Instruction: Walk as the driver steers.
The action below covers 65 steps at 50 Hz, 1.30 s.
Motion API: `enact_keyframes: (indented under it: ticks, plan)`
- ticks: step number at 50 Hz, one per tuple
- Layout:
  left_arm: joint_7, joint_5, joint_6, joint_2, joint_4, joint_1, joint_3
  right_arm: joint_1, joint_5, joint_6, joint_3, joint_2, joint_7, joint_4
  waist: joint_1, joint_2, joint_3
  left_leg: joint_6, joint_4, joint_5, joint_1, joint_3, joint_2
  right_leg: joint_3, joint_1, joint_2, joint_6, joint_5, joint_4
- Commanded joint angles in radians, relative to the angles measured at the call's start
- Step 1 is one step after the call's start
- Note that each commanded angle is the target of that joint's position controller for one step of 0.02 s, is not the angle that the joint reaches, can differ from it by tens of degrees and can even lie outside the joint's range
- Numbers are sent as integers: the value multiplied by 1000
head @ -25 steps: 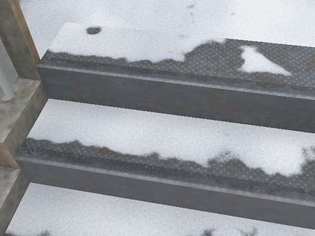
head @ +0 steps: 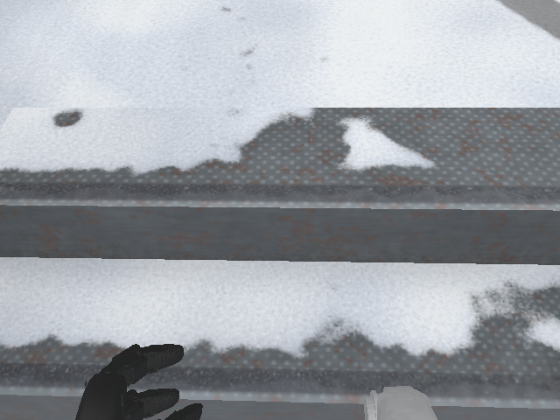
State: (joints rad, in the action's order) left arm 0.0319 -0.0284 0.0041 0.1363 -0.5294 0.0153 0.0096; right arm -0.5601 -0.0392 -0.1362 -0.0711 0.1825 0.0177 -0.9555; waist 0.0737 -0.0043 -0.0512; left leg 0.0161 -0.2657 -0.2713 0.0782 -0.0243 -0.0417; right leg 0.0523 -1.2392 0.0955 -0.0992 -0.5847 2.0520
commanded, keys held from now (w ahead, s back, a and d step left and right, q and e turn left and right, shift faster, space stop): w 1.00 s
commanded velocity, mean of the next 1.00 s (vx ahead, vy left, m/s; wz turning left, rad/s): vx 0.48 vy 0.00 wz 0.01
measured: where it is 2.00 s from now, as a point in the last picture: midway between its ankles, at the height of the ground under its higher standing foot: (358, 51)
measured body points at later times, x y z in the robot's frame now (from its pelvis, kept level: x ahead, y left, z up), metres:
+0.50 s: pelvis +0.26 -0.14 +0.16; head +0.27 -0.17 +0.61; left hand +0.15 +0.05 +0.02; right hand +0.46 -0.29 +0.05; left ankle +0.32 -0.02 -0.24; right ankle +0.18 -0.20 -0.57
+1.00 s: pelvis +0.57 -0.16 +0.33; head +0.59 -0.18 +0.78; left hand +0.84 -0.01 +0.31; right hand +0.50 -0.39 +0.18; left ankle +0.53 -0.08 -0.40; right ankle +0.66 -0.30 -0.08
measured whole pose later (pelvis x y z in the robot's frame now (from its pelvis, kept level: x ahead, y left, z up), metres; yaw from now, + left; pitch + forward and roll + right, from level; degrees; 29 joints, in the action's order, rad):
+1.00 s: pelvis +0.57 -0.16 +0.33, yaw -1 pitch +3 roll +1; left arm 0.03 -0.01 0.05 0.03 -0.52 -0.03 -0.02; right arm -0.47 -0.02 -0.12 -0.04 0.17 -0.02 -1.12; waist -0.01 -0.01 -0.04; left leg 0.06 -0.47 -0.32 0.21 -0.14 0.03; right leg 0.08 -1.35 0.00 -0.15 -0.30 2.13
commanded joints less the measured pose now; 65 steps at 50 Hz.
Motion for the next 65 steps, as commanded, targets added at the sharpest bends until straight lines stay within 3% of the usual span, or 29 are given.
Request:
enact_keyframes:
  ticks: [1,3,5,6,7,8,10,13,16,19,23,28,30,32,34,35,36,37,39,42,46,49,53,57,58,59,60,62,65]
  plan:
    - [-30,11,-2,-25,198,-172,-43,91,23,-3,-20,158,20,49,-82,-87,109,187,438,-157,261,121,-241,-74,192,101,-45,130,-360]
    - [-41,47,-11,5,126,-55,-28,209,57,15,-11,180,6,100,-107,-48,37,197,419,290,449,-28,-171,-237,757,-7,-65,60,-651]
    - [-17,40,-12,95,-36,414,40,207,57,5,-45,302,-28,81,-309,-127,-241,165,-144,1317,188,-52,-166,-248,1072,-151,-42,153,-813]
    - [-4,-7,-6,193,-87,523,71,217,55,0,-46,282,-59,79,-355,-52,-294,116,-524,1043,167,-6,-120,-47,1101,-135,-19,61,-1060]
    - [6,-28,3,364,-132,515,108,271,48,4,-17,74,-86,212,-280,480,-259,48,-958,85,567,109,130,620,1149,149,-37,-273,-1622]
    - [18,29,5,343,-114,432,111,180,-20,15,2,-52,-82,210,-193,441,-264,54,-1371,37,642,358,180,920,1024,232,58,-523,-1866]
    - [0,18,15,207,-139,182,77,198,-52,39,14,-76,-66,240,-15,147,-15,54,-1594,247,809,232,95,777,780,206,105,-587,-1754]
    - [-38,11,69,4,-263,164,26,210,-28,81,25,-63,-50,244,37,135,47,83,-1682,338,866,126,36,303,651,112,26,-133,-1538]
    - [-56,16,121,34,-397,345,49,346,-10,95,53,-114,-32,293,-8,68,70,107,-1801,259,1057,155,35,210,815,110,15,155,-1615]
    - [-28,25,123,-3,-412,401,24,415,-5,120,43,-71,-31,284,-32,-22,108,87,-1629,308,1098,102,33,109,861,102,-23,285,-1699]
    - [-31,9,139,67,-471,566,32,613,-6,126,75,-161,-5,366,-99,43,149,123,-2062,10,1482,45,54,146,1131,159,-87,310,-1790]
    - [8,20,111,-7,-530,696,-2,854,12,123,118,-167,-32,497,-147,27,183,105,-1593,-70,1377,-151,-12,36,1149,71,-24,519,-1942]
    - [43,37,88,34,-533,708,7,812,25,143,124,-150,-50,484,-157,95,121,128,-1259,-121,1116,-195,-37,-18,1233,102,-65,868,-2089]
    - [39,69,101,89,-458,635,5,624,75,144,110,-137,-32,373,-70,94,-98,180,-1086,-89,551,-335,146,-139,1149,105,-31,2095,-1838]
    - [21,79,132,210,-415,577,42,382,39,150,68,-27,-8,326,69,264,-230,215,-872,-126,396,-228,154,-95,1338,191,-39,2423,-1485]
    - [-4,99,155,244,-390,534,64,273,5,142,46,16,-6,287,128,262,-289,250,-743,-90,221,-121,120,-111,1265,145,-28,2182,-1280]
    - [-29,102,174,179,-323,513,61,139,-2,138,7,114,-2,219,139,60,-336,388,-540,-126,-52,373,-133,-64,861,-2,8,1644,-886]
    - [-56,50,169,181,-295,428,87,142,11,158,-31,192,0,186,136,-133,-352,438,-127,-157,-43,840,-238,-1,697,-239,21,495,-431]
    - [-65,0,162,47,-163,284,68,306,41,134,-26,110,-1,128,24,-18,-158,389,-68,-457,126,789,-240,95,384,-169,4,542,55]
    - [-35,3,116,-151,-77,239,-13,245,-6,73,33,-102,6,-37,-130,107,99,239,-119,-172,374,403,-182,148,133,-152,-53,491,273]
    - [-15,30,52,-147,-16,79,-39,257,-5,-7,43,-20,-43,-74,-155,15,181,182,44,56,506,116,-148,24,30,-165,-48,353,202]
    - [11,11,41,-123,114,-111,-59,189,38,-19,35,49,-48,-103,-164,11,219,142,144,-56,385,70,-132,-22,-118,-48,-59,221,16]
    - [-47,14,26,-126,114,-160,-70,50,38,13,24,87,17,-57,-60,-25,-22,203,312,366,216,-11,-111,-244,418,-1,-71,234,-540]
    - [-33,30,10,20,-14,165,-4,79,44,27,-16,229,3,41,-218,-207,-275,182,-250,1640,-127,-55,-197,-253,808,-180,-80,60,-914]
    - [-28,-2,18,120,-57,329,34,138,51,11,-22,221,-18,86,-292,-195,-349,146,-549,1450,-9,-38,-162,-3,977,-82,-122,-6,-1025]
    - [-16,-12,19,242,-116,411,72,167,65,-1,-18,126,-69,167,-271,135,-391,99,-941,804,403,13,40,575,1173,113,-232,-322,-1396]
    - [-10,6,1,246,-102,306,88,210,20,-13,-28,81,-95,203,-245,238,-344,84,-1425,147,642,128,159,973,1156,186,-262,-418,-1745]
    - [-38,25,54,140,-163,150,66,228,1,14,4,-28,-55,279,-77,-26,-78,87,-1697,213,789,181,73,727,886,222,-160,-218,-1700]
    - [-56,-6,105,-12,-325,206,30,213,6,79,40,-96,-6,321,43,-36,92,111,-1700,133,874,215,53,267,735,123,-56,231,-1609]
Velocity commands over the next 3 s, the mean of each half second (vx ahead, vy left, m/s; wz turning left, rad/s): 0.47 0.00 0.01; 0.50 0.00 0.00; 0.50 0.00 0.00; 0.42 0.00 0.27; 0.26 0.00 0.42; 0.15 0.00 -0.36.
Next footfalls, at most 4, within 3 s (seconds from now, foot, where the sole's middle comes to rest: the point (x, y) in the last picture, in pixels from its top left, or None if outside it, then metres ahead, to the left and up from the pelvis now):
0.12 right None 0.22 -0.20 -0.61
0.70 left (321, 324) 0.57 -0.08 -0.44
1.14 right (410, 154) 0.84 -0.29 -0.27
1.68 left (322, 67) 1.17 -0.15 -0.27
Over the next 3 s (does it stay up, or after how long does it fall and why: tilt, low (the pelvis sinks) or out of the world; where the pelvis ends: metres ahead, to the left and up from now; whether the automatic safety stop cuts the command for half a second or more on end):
stays up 1.41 -0.18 0.49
